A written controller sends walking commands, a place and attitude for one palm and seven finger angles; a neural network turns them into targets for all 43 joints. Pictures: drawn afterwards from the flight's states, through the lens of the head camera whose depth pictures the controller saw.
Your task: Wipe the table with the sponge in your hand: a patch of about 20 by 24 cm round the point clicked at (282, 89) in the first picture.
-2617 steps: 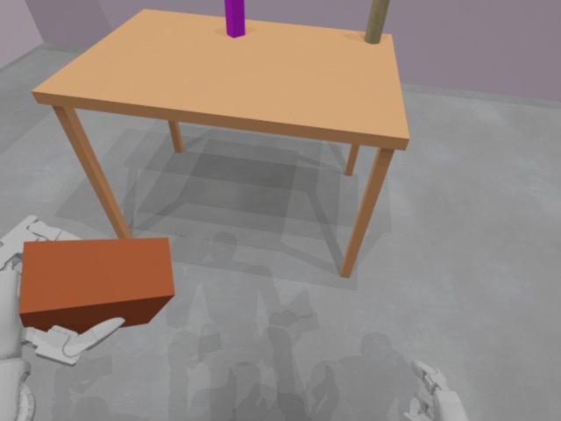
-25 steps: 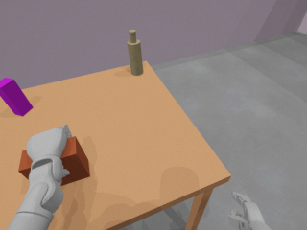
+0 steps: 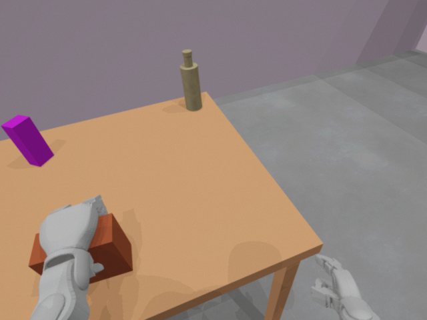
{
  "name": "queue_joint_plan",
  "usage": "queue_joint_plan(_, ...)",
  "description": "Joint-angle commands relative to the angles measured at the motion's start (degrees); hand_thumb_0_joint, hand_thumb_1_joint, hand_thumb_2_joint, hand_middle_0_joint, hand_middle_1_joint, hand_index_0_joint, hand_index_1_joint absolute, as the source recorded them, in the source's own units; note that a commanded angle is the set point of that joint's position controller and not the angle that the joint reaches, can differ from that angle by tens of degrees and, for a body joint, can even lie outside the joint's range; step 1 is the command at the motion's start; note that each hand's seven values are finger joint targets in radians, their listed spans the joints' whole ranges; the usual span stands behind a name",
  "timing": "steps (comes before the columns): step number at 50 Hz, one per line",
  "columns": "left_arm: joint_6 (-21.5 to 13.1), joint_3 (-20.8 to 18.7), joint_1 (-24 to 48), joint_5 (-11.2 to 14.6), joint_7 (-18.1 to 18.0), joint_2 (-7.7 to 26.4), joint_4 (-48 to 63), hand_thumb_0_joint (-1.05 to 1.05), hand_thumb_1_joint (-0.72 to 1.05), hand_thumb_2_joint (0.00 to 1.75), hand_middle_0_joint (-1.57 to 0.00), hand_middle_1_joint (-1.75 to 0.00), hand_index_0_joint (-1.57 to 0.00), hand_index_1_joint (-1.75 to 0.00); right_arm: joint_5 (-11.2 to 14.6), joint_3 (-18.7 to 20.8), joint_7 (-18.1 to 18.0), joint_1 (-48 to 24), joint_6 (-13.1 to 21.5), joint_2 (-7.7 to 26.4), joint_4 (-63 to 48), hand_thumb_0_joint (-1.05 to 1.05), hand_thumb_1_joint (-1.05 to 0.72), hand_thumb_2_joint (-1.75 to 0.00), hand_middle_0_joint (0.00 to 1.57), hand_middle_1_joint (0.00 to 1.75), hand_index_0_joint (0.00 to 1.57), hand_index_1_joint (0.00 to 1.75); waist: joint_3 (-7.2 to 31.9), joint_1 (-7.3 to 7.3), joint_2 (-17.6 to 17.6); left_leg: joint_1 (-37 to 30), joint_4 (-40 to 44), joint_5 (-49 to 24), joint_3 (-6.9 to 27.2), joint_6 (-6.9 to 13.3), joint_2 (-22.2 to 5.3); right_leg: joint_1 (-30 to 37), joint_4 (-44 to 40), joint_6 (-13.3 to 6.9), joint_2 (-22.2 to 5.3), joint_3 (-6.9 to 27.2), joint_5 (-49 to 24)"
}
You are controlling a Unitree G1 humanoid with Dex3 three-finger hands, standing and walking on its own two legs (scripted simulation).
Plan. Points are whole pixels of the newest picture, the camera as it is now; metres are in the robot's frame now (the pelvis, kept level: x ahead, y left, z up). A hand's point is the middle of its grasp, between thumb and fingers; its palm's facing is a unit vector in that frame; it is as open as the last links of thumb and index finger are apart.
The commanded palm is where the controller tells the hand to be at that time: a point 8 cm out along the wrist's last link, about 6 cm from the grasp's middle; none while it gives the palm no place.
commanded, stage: wipe back along the first lane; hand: left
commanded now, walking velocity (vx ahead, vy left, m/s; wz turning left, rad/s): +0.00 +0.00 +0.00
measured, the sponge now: (91, 258) +0.22 +0.29 +0.00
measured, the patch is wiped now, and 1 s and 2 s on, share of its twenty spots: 1.00 1.00 1.00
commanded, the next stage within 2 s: lift the sponge slowly off the table in 0.32 s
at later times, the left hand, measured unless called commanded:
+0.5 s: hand (91, 253) +0.20 +0.26 +0.06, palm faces +0.07 -0.12 -0.99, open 10.4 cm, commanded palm +0.15 +0.24 +0.10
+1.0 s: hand (92, 254) +0.20 +0.25 +0.07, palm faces +0.06 -0.18 -0.98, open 10.3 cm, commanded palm +0.16 +0.24 +0.14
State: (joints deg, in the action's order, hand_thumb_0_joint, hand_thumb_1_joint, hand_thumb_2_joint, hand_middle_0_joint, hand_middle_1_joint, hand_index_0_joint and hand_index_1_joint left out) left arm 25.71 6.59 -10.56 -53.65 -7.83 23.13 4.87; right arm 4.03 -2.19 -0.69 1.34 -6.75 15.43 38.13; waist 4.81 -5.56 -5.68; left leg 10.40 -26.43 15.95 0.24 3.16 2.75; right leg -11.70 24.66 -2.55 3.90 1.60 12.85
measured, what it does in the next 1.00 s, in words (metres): stands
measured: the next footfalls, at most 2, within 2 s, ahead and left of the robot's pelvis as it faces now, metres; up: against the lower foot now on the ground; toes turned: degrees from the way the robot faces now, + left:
none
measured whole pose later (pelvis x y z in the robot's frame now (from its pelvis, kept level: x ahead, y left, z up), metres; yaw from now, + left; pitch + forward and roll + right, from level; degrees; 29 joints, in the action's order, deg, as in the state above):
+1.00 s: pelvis -0.01 -0.01 +0.00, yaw +0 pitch -4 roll +0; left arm 29.7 9.9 -14.4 -52.4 -4.4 22.5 13.4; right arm 3.3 -2.5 0.1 -1.1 -6.6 14.7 38.9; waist 2.1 -7.2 -5.6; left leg 5.5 -24.2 14.9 0.3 2.6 2.3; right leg -7.0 22.7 -3.3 4.4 1.8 11.9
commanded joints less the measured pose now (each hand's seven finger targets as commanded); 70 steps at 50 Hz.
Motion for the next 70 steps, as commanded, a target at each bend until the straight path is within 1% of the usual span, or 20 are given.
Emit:
queue_joint_plan(1, 2.4, -0.1, 5.0, 1.4, 1.0, 2.2, 4.0, 0.0, 0.1, 1.3, -1.2, -1.6, -1.2, -1.6, 0.3, 2.0, -0.2, -13.7, 3.1, 5.5, -10.2, 0.0, -0.9, -0.9, 0.2, 0.3, 0.2, 0.3, 1.7, -0.3, 8.4, 1.0, 3.8, -12.5, 5.5, -0.4, -1.6, 2.4, -3.7, -2.1, -1.7, 4.3, -9.4)
queue_joint_plan(4, 3.0, 1.2, 4.0, 0.9, 1.1, 1.4, 6.2, 0.0, 0.1, 1.3, -1.2, -1.6, -1.2, -1.6, 0.4, 2.2, 0.1, -14.2, 3.1, 5.2, -10.7, 0.0, -0.9, -0.9, 0.2, 0.3, 0.2, 0.3, 4.3, -0.86, 5.7, -0.1, 4.1, -12.8, 5.5, -0.1, -1.6, 3.8, -3.1, -2.4, -1.5, 3.7, -8.4)
queue_joint_plan(7, 3.1, 1.4, 1.1, 1.0, 1.3, 1.4, 5.0, 0.0, 0.1, 1.3, -1.2, -1.6, -1.2, -1.6, 0.5, 1.9, 0.4, -14.6, 3.1, 4.9, -10.4, 0.0, -0.9, -0.9, 0.2, 0.3, 0.2, 0.3, 4.3, -1.17, 8.0, 0.0, 4.0, -13.9, 5.7, -0.3, -1.6, 4.7, -2.9, -2.4, -1.6, 4.0, -10.2)
queue_joint_plan(18, 3.0, 4.4, -5.3, 1.3, 1.8, -0.6, 11.9, 0.0, 0.1, 1.3, -1.2, -1.6, -1.2, -1.6, 0.7, 2.2, 2.4, -16.4, 3.2, 4.6, -11.4, 0.0, -0.9, -0.9, 0.2, 0.3, 0.2, 0.3, 1.9, -1.47, 7.4, -0.6, 4.3, -14.5, 6.9, -0.3, -2.6, 3.9, -2.4, -2.7, -0.8, 4.3, -9.6)
queue_joint_plan(19, 3.2, 6.0, -6.1, 1.4, 1.8, -2.3, 12.0, 0.0, 0.1, 1.3, -1.2, -1.6, -1.2, -1.6, 0.8, 2.2, 2.6, -15.9, 3.0, 4.3, -11.7, 0.0, -0.9, -0.9, 0.2, 0.3, 0.2, 0.3, 2.5, -1.55, 7.4, -0.3, 4.3, -14.6, 6.4, 0.0, -2.5, 4.4, -2.0, -2.4, -1.0, 3.2, -9.5)
queue_joint_plan(21, 3.3, 4.9, -4.7, 1.0, 1.4, -1.2, 10.8, 0.0, 0.1, 1.3, -1.2, -1.6, -1.2, -1.6, 0.7, 2.2, 2.5, -15.8, 2.9, 4.5, -11.1, 0.0, -0.9, -0.9, 0.2, 0.3, 0.2, 0.3, 0.9, -1.24, 8.8, 0.3, 4.4, -14.0, 6.6, -0.3, -2.4, 3.6, -2.5, -2.5, -0.8, 3.9, -9.1)
queue_joint_plan(28, 4.0, 2.1, 0.9, 0.3, 0.5, 2.1, 14.8, 0.0, 0.1, 1.3, -1.2, -1.6, -1.2, -1.6, 0.5, 2.3, 1.9, -17.0, 3.0, 4.5, -10.9, 0.0, -0.9, -0.9, 0.2, 0.3, 0.2, 0.3, 3.0, -1.52, 4.9, -1.3, 5.1, -13.3, 6.8, 0.0, -2.4, 5.0, -2.8, -2.9, -0.6, 5.5, -7.9)
queue_joint_plan(35, 4.1, 2.2, 2.8, 0.2, 1.2, 2.6, 15.7, 0.0, 0.1, 1.3, -1.2, -1.6, -1.2, -1.6, 0.2, 1.9, 1.6, -17.0, 3.4, 4.1, -10.8, 0.0, -0.9, -0.9, 0.2, 0.3, 0.2, 0.3, 3.3, -1.48, 6.0, -2.3, 4.9, -14.7, 6.2, 0.5, -1.8, 6.4, -3.7, -2.8, -1.2, 5.6, -9.4)
queue_joint_plan(38, 3.5, -0.4, 2.6, 0.3, 1.4, 5.1, 17.8, 0.0, 0.1, 1.3, -1.2, -1.6, -1.2, -1.6, 0.0, 2.1, 1.6, -17.5, 3.6, 4.3, -10.5, 0.0, -0.9, -0.9, 0.2, 0.3, 0.2, 0.3, 4.1, -1.73, 5.3, -3.4, 4.9, -15.6, 6.6, 0.4, -1.8, 7.3, -3.9, -3.0, -1.0, 7.0, -10.8)
queue_joint_plan(42, 3.3, 0.4, 3.3, 0.4, 1.7, 4.6, 18.7, 0.0, 0.1, 1.3, -1.2, -1.6, -1.2, -1.6, -0.2, 1.8, 1.4, -17.1, 3.7, 4.1, -10.6, 0.0, -0.9, -0.9, 0.2, 0.3, 0.2, 0.3, 3.5, -1.47, 5.3, -3.8, 4.8, -16.6, 6.1, 0.4, -1.6, 7.4, -4.5, -2.8, -1.5, 6.6, -12.4)
queue_joint_plan(43, 3.2, -1.8, 4.8, 0.3, 1.6, 6.7, 19.5, 0.0, 0.1, 1.3, -1.2, -1.6, -1.2, -1.6, -0.2, 2.0, 1.3, -17.5, 3.8, 4.4, -10.3, 0.0, -0.9, -0.9, 0.2, 0.3, 0.2, 0.3, 3.5, -1.41, 5.0, -4.0, 5.0, -15.7, 6.6, 0.4, -1.8, 7.3, -4.7, -3.1, -1.0, 7.7, -10.8)
queue_joint_plan(44, 3.5, -0.4, 5.1, 0.2, 1.8, 5.2, 19.4, 0.0, 0.1, 1.3, -1.2, -1.6, -1.2, -1.6, -0.3, 1.8, 1.1, -17.2, 3.7, 4.2, -10.7, 0.0, -0.9, -0.9, 0.2, 0.3, 0.2, 0.3, 3.6, -1.56, 4.7, -3.8, 5.1, -15.3, 6.2, 0.7, -1.7, 7.4, -4.8, -2.9, -1.3, 6.4, -10.0)
queue_joint_plan(47, 3.1, -2.5, 5.4, 0.2, 1.7, 7.3, 18.6, 0.0, 0.1, 1.3, -1.2, -1.6, -1.2, -1.6, -0.4, 1.8, 0.7, -17.2, 3.7, 4.3, -9.9, 0.0, -0.9, -0.9, 0.2, 0.3, 0.2, 0.3, 3.1, -1.63, 4.8, -4.0, 5.0, -15.6, 6.0, 0.4, -1.4, 7.6, -5.5, -2.9, -1.5, 7.4, -10.7)
queue_joint_plan(48, 3.0, -3.5, 7.2, 0.0, 1.7, 8.6, 21.4, 0.0, 0.1, 1.3, -1.2, -1.6, -1.2, -1.6, -0.6, 1.8, 0.7, -17.8, 3.8, 4.5, -10.3, 0.0, -0.9, -0.9, 0.2, 0.3, 0.2, 0.3, 4.2, -1.65, 2.9, -4.7, 5.4, -15.3, 6.4, 0.4, -1.5, 8.2, -5.5, -3.2, -1.2, 8.2, -10.0)
queue_joint_plan(51, 3.0, -2.3, 6.0, 0.3, 1.9, 7.2, 21.1, 0.0, 0.1, 1.3, -1.2, -1.6, -1.2, -1.6, -0.7, 1.7, 0.5, -17.5, 3.9, 4.1, -10.5, 0.0, -0.9, -0.9, 0.2, 0.3, 0.2, 0.3, 3.9, -1.64, 3.9, -5.2, 4.9, -16.9, 6.0, 0.5, -1.2, 8.6, -5.7, -3.1, -1.6, 7.1, -12.2)
queue_joint_plan(53, 3.0, -5.4, 8.0, 0.3, 1.8, 10.6, 22.2, 0.0, 0.1, 1.3, -1.2, -1.6, -1.2, -1.6, -0.7, 1.6, 0.2, -17.9, 3.7, 4.4, -10.0, 0.0, -0.9, -0.9, 0.2, 0.3, 0.2, 0.3, 4.1, -1.64, 2.8, -5.3, 5.4, -15.9, 6.3, 0.4, -1.4, 8.6, -6.1, -3.3, -1.3, 8.8, -10.3)
queue_joint_plan(56, 3.0, -3.5, 8.6, 0.1, 2.0, 8.5, 22.5, 0.0, 0.1, 1.3, -1.2, -1.6, -1.2, -1.6, -0.9, 1.5, 0.0, -17.8, 3.8, 4.3, -10.2, 0.0, -0.9, -0.9, 0.2, 0.3, 0.2, 0.3, 3.9, -1.52, 2.0, -5.5, 5.3, -16.7, 6.0, 0.3, -1.2, 8.7, -6.2, -3.2, -1.6, 7.4, -11.0)
queue_joint_plan(60, 2.9, -6.4, 9.0, 0.1, 2.0, 11.6, 23.8, 0.0, 0.1, 1.3, -1.2, -1.6, -1.2, -1.6, -0.9, 1.4, -0.2, -18.0, 3.9, 4.1, -10.0, 0.0, -0.9, -0.9, 0.2, 0.3, 0.2, 0.3, 4.5, -1.82, 2.3, -5.7, 5.4, -17.0, 6.0, 0.4, -1.2, 9.6, -6.3, -3.3, -1.7, 8.3, -11.3)
queue_joint_plan(66, 3.7, -5.4, 10.9, 0.9, 3.0, 10.9, 22.9, 0.0, 0.1, 1.3, -1.2, -1.6, -1.2, -1.6, -0.8, 1.2, -0.7, -18.4, 3.5, 4.4, -10.0, 0.0, -0.9, -0.9, 0.2, 0.3, 0.2, 0.3, 1.9, -1.36, 2.6, -5.6, 6.4, -14.5, 6.2, 0.3, -1.3, 7.7, -8.0, -3.2, -1.6, 8.0, -6.8)
queue_joint_plan(70, 4.1, -5.0, 12.3, 1.2, 3.8, 10.7, 23.8, 0.0, 0.1, 1.3, -1.2, -1.6, -1.2, -1.6, -0.6, 1.1, -0.8, -19.1, 3.7, 4.3, -10.4, 0.0, -0.9, -0.9, 0.2, 0.3, 0.2, 0.3, 3.1, -1.46, 1.7, -5.4, 6.9, -13.5, 6.1, 0.4, -1.3, 8.2, -7.7, -3.1, -1.7, 8.0, -5.3)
